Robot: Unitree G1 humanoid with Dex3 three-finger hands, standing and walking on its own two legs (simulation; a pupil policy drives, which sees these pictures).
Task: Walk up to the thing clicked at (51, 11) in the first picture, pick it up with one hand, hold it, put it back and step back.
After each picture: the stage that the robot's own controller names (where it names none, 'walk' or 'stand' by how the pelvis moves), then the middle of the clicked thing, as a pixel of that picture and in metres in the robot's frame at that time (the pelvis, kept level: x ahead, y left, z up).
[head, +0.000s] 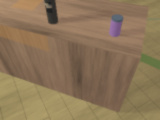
stand; (50, 4) +0.96 +0.23 +0.01
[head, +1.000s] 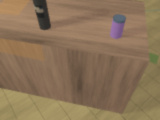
walk; (41, 8) +0.84 +0.24 +0.03
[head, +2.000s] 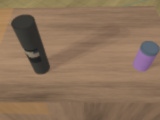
stand; (34, 48) +0.47 +0.20 +0.05
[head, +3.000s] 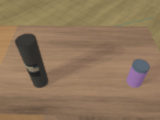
stand; (34, 63) +0.45 +0.22 +0.02
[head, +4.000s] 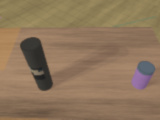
stand; (39, 67) +0.44 +0.21 +0.01
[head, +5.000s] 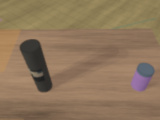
stand; (38, 68) +0.44 +0.21 +0.01
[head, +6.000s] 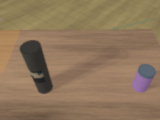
stand; (38, 70) +0.43 +0.21 +0.01
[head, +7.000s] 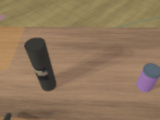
rise first; (43, 67) +0.44 +0.20 +0.01
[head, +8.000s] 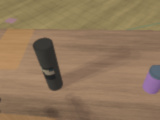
go down; (50, 67) +0.45 +0.19 +0.01
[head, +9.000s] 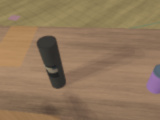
go down; (53, 65) +0.45 +0.18 +0.01
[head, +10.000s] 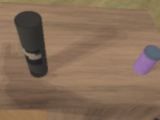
go down; (34, 49) +0.45 +0.16 +0.06
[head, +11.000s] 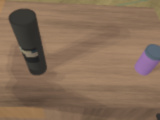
close in; (31, 47) +0.46 +0.17 +0.07
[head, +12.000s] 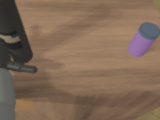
close; (12, 31) +0.48 +0.18 +0.11
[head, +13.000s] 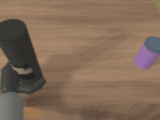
lift; (25, 62) +0.38 +0.17 +0.09
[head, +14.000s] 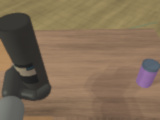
lift; (29, 64) +0.31 +0.16 +0.20
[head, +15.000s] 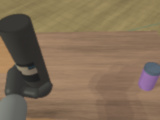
hold; (30, 63) +0.32 +0.16 +0.19
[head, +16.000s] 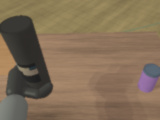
hold; (31, 63) +0.32 +0.16 +0.19
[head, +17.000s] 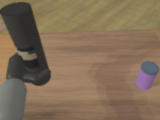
crouch; (30, 50) +0.37 +0.16 +0.19
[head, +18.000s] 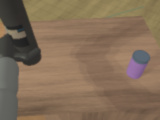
lower; (19, 29) +0.46 +0.18 +0.18
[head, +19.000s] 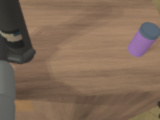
lower; (14, 30) +0.47 +0.17 +0.11
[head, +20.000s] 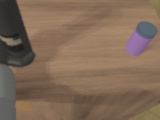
lower; (13, 34) +0.47 +0.17 +0.11
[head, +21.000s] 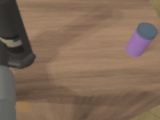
lower; (13, 35) +0.46 +0.17 +0.11
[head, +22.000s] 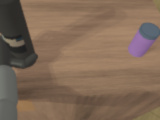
lower; (16, 35) +0.46 +0.17 +0.11
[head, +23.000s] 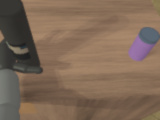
open; (21, 42) +0.45 +0.16 +0.10
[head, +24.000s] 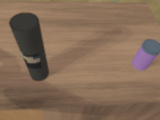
sink last; (33, 52) +0.43 +0.15 +0.07
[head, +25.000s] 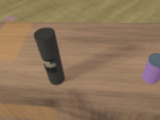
stand; (51, 59) +0.46 +0.17 +0.06
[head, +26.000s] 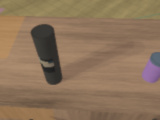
stand; (49, 58) +0.44 +0.16 +0.06
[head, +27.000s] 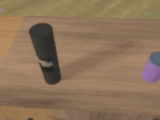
stand; (47, 58) +0.44 +0.16 +0.07
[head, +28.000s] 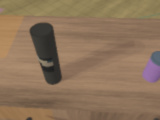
stand; (48, 57) +0.44 +0.16 +0.07
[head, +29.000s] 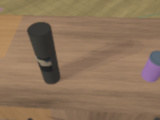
stand; (46, 57) +0.44 +0.16 +0.07
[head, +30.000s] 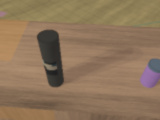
stand; (52, 61) +0.44 +0.15 +0.04
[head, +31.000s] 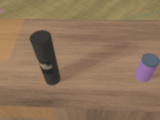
walk; (47, 61) +0.45 +0.17 +0.02
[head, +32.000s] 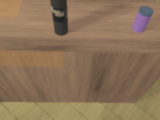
walk; (59, 10) +0.68 +0.13 +0.04
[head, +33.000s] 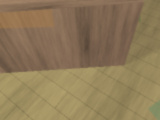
walk; out of the picture +1.03 +0.27 +0.05
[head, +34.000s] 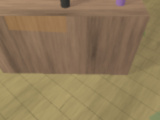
stand; out of the picture +1.10 +0.17 +0.02
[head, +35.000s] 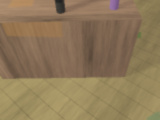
stand; out of the picture +1.11 +0.19 +0.01
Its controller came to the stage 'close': yes
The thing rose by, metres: 0.20
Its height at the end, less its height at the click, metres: +0.00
